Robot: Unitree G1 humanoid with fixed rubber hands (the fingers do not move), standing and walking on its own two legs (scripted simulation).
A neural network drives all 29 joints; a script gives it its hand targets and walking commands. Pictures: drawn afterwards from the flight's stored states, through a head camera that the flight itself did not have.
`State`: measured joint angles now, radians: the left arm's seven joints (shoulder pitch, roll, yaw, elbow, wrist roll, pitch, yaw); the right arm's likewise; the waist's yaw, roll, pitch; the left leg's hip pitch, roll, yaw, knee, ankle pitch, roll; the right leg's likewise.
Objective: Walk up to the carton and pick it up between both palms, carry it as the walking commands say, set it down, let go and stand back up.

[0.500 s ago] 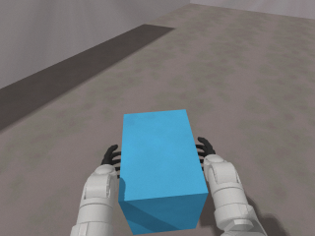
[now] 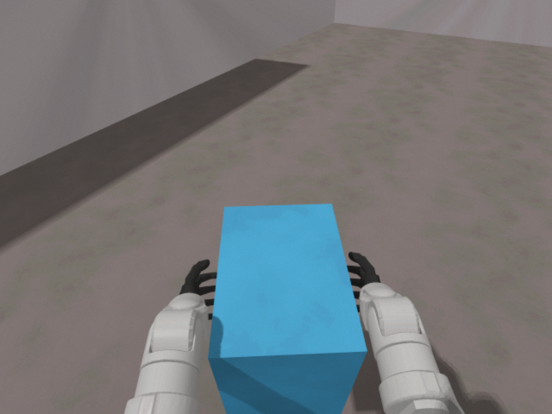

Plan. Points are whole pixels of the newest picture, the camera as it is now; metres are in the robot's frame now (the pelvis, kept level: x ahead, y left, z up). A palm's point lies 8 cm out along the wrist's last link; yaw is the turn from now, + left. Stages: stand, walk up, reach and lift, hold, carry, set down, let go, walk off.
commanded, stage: hold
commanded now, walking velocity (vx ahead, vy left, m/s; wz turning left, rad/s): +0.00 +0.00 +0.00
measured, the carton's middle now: (281, 310) +0.31 +0.00 -0.01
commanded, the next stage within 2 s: carry in 0.38 s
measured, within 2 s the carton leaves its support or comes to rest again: neither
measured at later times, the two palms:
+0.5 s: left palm (185, 312) +0.27 +0.14 +0.05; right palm (370, 302) +0.29 -0.13 +0.05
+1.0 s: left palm (240, 298) +0.26 +0.06 +0.10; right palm (454, 323) +0.22 -0.21 +0.10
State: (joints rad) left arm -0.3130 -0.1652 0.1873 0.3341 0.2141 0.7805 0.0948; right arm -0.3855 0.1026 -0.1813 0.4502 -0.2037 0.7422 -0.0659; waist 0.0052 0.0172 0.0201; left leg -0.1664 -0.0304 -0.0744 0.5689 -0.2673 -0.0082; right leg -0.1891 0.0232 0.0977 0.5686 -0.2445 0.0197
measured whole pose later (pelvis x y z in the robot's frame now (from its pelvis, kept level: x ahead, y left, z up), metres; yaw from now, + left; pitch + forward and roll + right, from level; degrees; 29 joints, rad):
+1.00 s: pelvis -0.08 -0.02 -0.03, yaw -13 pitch -1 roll +0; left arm -0.51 -0.13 0.28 0.12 0.04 1.11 0.19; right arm -0.57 0.11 -0.22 0.22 -0.08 1.08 -0.20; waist 0.04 0.04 -0.11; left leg -0.48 0.15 0.08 0.78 -0.29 -0.07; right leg -0.48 0.03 -0.06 0.76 -0.28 -0.05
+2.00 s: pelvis -0.20 -0.05 +0.00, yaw -33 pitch +4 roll +2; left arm -0.26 -0.15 0.11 -0.16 0.04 1.12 0.18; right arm -0.23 0.14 -0.13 -0.15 -0.02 1.09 -0.22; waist -0.03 -0.02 -0.16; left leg -0.35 0.04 0.05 0.67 -0.50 -0.02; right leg -0.44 0.04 -0.09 0.49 -0.12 -0.12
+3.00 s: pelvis +0.03 -0.26 +0.01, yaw -38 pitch +3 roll +0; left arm -0.10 -0.13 0.05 -0.36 0.01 1.20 0.20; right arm -0.13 0.13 -0.03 -0.30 -0.03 1.16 -0.20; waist 0.01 0.00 -0.06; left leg -0.25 0.04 0.24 0.42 -0.23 0.06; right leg -0.49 -0.08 -0.07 0.85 -0.39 0.02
